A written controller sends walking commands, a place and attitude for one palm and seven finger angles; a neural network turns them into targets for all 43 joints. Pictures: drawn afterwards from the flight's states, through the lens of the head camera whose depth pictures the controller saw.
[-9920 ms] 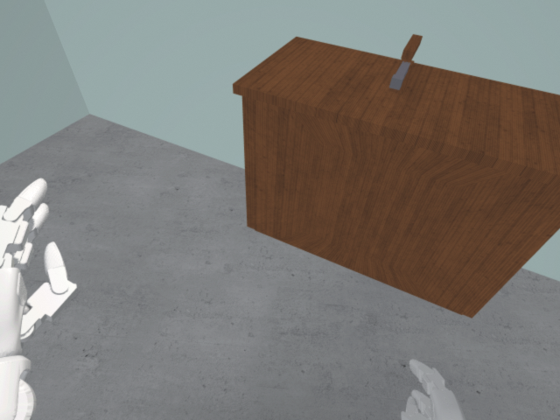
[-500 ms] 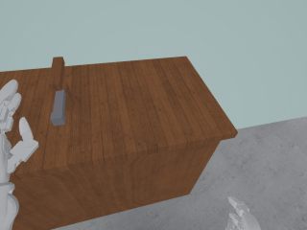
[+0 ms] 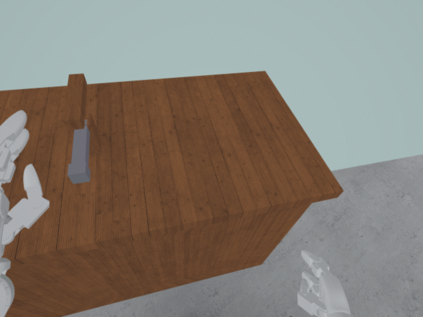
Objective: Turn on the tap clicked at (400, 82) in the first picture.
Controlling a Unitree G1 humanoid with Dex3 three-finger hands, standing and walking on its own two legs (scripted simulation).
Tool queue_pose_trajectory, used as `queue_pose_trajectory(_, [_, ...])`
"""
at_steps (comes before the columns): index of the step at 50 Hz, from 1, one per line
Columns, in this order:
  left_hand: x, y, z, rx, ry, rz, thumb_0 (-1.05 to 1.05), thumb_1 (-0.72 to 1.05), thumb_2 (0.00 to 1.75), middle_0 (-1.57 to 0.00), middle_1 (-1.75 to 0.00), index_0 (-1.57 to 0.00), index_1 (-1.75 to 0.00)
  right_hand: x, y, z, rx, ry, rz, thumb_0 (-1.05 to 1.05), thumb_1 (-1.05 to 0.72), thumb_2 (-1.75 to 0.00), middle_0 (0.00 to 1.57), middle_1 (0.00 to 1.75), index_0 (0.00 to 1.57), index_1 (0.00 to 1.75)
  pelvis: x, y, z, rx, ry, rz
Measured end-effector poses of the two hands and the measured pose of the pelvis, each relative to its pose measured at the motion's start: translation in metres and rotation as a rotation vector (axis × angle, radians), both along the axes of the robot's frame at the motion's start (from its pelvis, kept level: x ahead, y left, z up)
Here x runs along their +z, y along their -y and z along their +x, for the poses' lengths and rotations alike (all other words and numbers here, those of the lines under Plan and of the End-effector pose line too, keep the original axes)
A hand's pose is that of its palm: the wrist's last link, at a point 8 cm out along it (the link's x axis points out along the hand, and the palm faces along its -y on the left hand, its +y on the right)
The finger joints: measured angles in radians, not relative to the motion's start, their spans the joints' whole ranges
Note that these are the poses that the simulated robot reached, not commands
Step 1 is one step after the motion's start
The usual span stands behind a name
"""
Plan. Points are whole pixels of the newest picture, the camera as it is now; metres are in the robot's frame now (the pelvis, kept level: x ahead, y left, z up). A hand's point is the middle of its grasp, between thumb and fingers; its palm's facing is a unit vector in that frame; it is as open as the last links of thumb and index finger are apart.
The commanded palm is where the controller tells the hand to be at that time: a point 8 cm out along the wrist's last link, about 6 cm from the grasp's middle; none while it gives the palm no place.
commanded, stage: shuffle to correct the standing spot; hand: left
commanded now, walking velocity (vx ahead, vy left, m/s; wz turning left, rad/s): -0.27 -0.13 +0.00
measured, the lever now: (79, 172) +0.32 +0.27 +0.08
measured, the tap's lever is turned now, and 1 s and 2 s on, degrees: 0 0 0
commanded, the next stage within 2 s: come to a stop and stand still in 0.42 s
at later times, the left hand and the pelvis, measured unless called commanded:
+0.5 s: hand (77, 248) +0.17 +0.19 +0.16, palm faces +0.31 -0.84 -0.44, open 7.4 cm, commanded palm +0.11 +0.23 +0.18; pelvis -0.05 -0.05 -0.01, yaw +0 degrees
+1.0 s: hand (52, 307) +0.11 +0.20 +0.14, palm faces +0.39 -0.86 -0.32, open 7.4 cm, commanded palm +0.05 +0.23 +0.18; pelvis -0.11 -0.05 -0.02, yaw +0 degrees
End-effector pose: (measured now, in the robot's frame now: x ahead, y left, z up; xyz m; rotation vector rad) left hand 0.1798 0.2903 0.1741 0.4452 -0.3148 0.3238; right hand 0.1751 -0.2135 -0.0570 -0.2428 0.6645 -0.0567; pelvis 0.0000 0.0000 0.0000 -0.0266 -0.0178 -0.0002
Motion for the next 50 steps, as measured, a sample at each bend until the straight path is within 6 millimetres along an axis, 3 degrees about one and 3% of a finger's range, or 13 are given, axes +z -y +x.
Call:
queue_pose_trajectory(8, [-0.005, -0.001, -0.003, 0.009, -0.016, -0.022, 0.01, 0.89, 0.9, -0.21, -0.3, -0.21, -0.3, 0.002, -0.005, 0.002, 0.013, 0.004, 0.004, 0.01, -0.9, -0.9, 0.2, 0.3, 0.2, 0.3, -0.001, 0.002, -0.005, -0.007, 0.006, 0.016])
queue_pose_trajectory(18, [0.01, 0.037, -0.021, -0.033, 0.008, 0.059, 0.01, 0.89, 0.9, -0.21, -0.3, -0.21, -0.3, -0.013, 0.015, -0.017, 0.042, -0.025, 0.045, 0.01, -0.9, -0.9, 0.2, 0.3, 0.2, 0.3, -0.004, 0.03, -0.025, 0.002, 0.0, 0.005])
queue_pose_trajectory(24, [0.005, 0.059, -0.044, -0.064, -0.012, 0.081, 0.01, 0.89, 0.9, -0.21, -0.3, -0.21, -0.3, -0.022, 0.05, -0.044, -0.008, -0.043, 0.005, 0.01, -0.9, -0.9, 0.2, 0.3, 0.2, 0.3, -0.011, 0.046, -0.05, 0.002, -0.035, 0.006])
queue_pose_trajectory(30, [-0.003, 0.057, -0.074, -0.051, -0.03, 0.068, 0.01, 0.89, 0.9, -0.21, -0.3, -0.21, -0.3, -0.021, 0.074, -0.087, -0.074, -0.107, -0.069, 0.01, -0.9, -0.9, 0.2, 0.3, 0.2, 0.3, -0.009, 0.05, -0.073, 0.015, -0.055, 0.035])
queue_pose_trajectory(35, [0.0, 0.048, -0.096, 0.019, -0.047, 0.07, 0.01, 0.89, 0.9, -0.21, -0.3, -0.21, -0.3, -0.018, 0.075, -0.115, -0.096, -0.095, -0.056, 0.02, -0.9, -0.9, 0.2, 0.3, 0.2, 0.3, -0.006, 0.049, -0.084, 0.009, -0.016, 0.033])
queue_pose_trajectory(41, [0.008, 0.05, -0.11, 0.067, 0.033, 0.043, 0.01, 0.89, 0.9, -0.21, -0.3, -0.21, -0.3, -0.026, 0.07, -0.126, -0.075, -0.057, 0.001, 0.02, -0.9, -0.9, 0.2, 0.3, 0.2, 0.3, -0.01, 0.051, -0.091, 0.022, 0.042, 0.024])
queue_pose_trajectory(50, [-0.021, 0.053, -0.11, 0.019, 0.006, -0.047, 0.01, 0.89, 0.9, -0.21, -0.3, -0.21, -0.3, -0.024, 0.065, -0.149, -0.101, -0.022, 0.004, 0.02, -0.9, -0.9, 0.2, 0.3, 0.2, 0.3, -0.019, 0.051, -0.113, 0.001, 0.062, 0.037])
